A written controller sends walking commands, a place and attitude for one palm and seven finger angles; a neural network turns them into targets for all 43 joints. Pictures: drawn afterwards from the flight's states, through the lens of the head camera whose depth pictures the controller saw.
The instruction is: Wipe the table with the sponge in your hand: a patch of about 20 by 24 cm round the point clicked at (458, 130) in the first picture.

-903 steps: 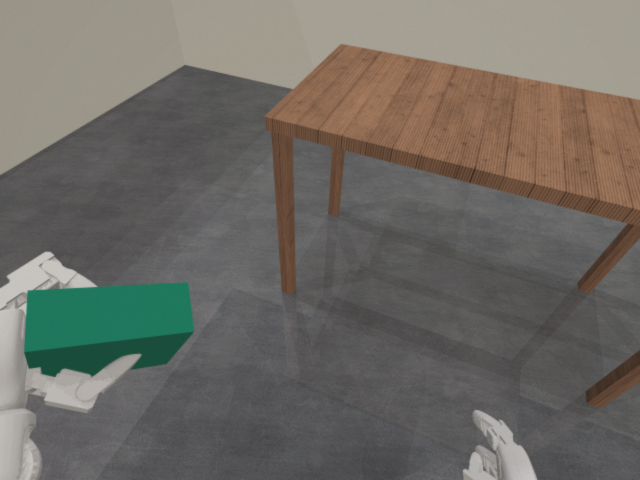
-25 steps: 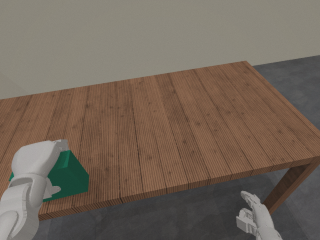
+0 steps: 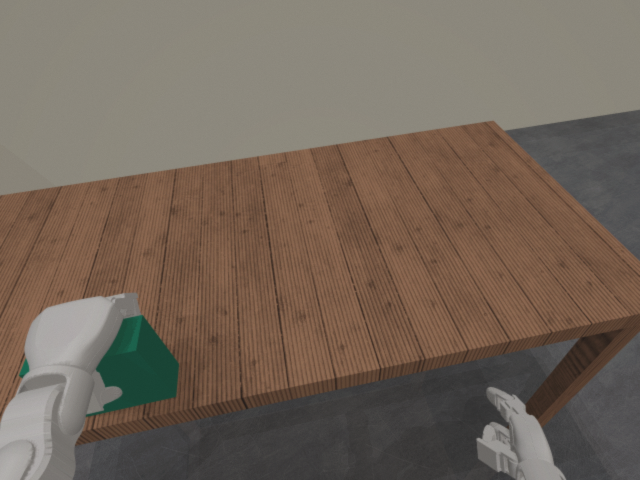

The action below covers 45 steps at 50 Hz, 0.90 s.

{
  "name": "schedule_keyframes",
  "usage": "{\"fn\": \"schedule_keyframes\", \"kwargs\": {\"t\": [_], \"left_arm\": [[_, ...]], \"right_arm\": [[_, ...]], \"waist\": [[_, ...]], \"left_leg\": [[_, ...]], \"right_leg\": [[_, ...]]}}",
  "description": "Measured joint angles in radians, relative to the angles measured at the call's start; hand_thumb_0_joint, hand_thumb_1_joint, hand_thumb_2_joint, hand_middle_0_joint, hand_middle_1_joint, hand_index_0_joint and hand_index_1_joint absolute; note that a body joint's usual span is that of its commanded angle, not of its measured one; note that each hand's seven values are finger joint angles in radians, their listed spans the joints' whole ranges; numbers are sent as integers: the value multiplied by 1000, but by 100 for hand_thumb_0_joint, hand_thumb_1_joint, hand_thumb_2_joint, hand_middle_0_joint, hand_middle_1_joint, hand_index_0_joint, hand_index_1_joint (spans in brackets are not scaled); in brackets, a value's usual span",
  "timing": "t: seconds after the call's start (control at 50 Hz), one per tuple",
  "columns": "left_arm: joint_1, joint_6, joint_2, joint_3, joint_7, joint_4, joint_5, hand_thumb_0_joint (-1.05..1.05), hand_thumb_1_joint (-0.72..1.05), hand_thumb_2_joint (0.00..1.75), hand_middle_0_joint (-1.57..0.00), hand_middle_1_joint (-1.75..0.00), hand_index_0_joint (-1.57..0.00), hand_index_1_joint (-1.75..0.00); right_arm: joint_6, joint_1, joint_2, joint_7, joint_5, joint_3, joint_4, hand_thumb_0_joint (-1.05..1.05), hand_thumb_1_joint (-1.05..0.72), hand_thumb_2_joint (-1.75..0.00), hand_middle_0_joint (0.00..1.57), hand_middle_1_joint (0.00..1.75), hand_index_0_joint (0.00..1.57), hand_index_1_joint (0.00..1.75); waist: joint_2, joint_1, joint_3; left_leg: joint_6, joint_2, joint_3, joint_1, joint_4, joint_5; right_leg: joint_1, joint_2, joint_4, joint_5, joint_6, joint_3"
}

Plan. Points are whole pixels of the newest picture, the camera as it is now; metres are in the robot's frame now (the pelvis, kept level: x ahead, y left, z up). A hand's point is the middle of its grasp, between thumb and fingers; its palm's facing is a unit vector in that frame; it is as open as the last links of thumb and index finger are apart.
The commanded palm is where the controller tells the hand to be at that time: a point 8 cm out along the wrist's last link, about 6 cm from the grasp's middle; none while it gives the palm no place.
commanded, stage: lower the sponge onto the table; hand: left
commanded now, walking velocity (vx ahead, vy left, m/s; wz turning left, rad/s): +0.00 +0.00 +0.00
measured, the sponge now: (117, 376) +0.20 +0.31 +0.02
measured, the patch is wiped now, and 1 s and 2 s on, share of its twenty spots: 0.00 0.05 0.40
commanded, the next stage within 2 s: wipe forward along the first lane in 0.16 s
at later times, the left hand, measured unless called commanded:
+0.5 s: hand (110, 342) +0.23 +0.31 +0.06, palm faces -0.05 -0.04 -1.00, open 9.0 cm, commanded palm +0.22 +0.30 +0.11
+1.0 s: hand (120, 308) +0.28 +0.33 +0.06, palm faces -0.10 -0.01 -0.99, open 9.1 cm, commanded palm +0.27 +0.32 +0.09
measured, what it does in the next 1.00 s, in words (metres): stands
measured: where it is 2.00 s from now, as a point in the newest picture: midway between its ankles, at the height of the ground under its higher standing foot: outside the picture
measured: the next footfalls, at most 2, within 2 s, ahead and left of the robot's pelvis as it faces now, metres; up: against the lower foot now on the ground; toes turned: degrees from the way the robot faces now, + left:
none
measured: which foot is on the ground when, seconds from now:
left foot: down 0.00-1.00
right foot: down 0.00-1.00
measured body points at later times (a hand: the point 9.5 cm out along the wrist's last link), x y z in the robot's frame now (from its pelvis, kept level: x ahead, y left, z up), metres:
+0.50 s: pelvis -0.01 +0.00 +0.00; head -0.01 -0.04 +0.45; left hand +0.22 +0.31 +0.12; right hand +0.22 -0.21 -0.10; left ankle +0.03 +0.11 -0.74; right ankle -0.01 -0.11 -0.74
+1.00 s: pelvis -0.02 -0.02 -0.01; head +0.00 -0.05 +0.44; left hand +0.28 +0.32 +0.12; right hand +0.15 -0.27 -0.13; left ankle +0.03 +0.11 -0.74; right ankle -0.01 -0.11 -0.74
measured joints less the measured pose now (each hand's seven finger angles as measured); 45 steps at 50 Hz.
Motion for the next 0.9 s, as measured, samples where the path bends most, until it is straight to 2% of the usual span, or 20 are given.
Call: {"fn": "schedule_keyframes", "kwargs": {"t": [0.3, 0.48, 0.74, 0.9], "left_arm": [[-46, 24, -27, -37, 22, 47, 35, 0, -42, 108, -84, -143, -84, -143], [-163, 21, -27, -57, 9, 151, 47, -1, -46, 112, -85, -142, -86, -142], [-330, -34, 9, -32, -15, 362, 49, 0, -49, 116, -86, -141, -87, -141], [-369, -82, 34, 1, -12, 446, 44, 0, -51, 118, -87, -141, -88, -142]], "right_arm": [[-2, -3, 11, 10, 8, 5, 2, 1, -90, -90, 20, 30, 20, 30], [-3, -3, 5, -2, 15, 8, 24, 1, -90, -90, 20, 30, 20, 30], [12, 40, -16, -8, 26, -3, 32, 1, -90, -90, 20, 30, 20, 30], [26, 87, -36, -6, 31, -25, 36, 1, -90, -90, 20, 30, 20, 30]], "waist": [[9, 0, -12], [7, 7, -16], [-1, -22, -33], [-1, -40, -46]], "left_leg": [[3, -7, -5, -20, -1, 12], [-1, -9, -19, -46, 6, 20], [-8, 3, -28, -105, 39, 13], [-8, 12, -24, -145, 69, 0]], "right_leg": [[-23, -7, 12, 3, 3, -4], [-48, -8, 27, 1, -2, -18], [-106, 4, 61, -7, -15, -26], [-148, 12, 87, -16, -19, -21]]}}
